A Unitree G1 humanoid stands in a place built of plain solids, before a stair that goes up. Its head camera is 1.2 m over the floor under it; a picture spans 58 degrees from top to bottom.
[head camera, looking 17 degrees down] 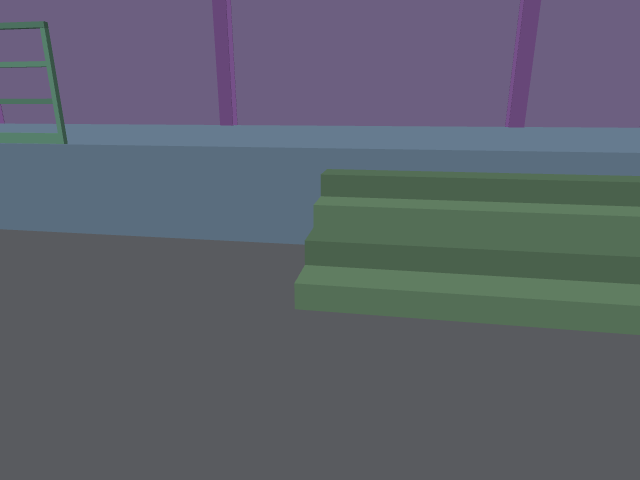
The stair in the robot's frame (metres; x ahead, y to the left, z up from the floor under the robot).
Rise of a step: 0.17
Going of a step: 0.33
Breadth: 3.20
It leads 9 degrees to the right of straight ahead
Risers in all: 5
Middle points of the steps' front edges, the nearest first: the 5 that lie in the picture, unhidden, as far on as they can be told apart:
2.19 -1.42 0.17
2.51 -1.47 0.35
2.83 -1.53 0.52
3.16 -1.58 0.70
3.48 -1.64 0.87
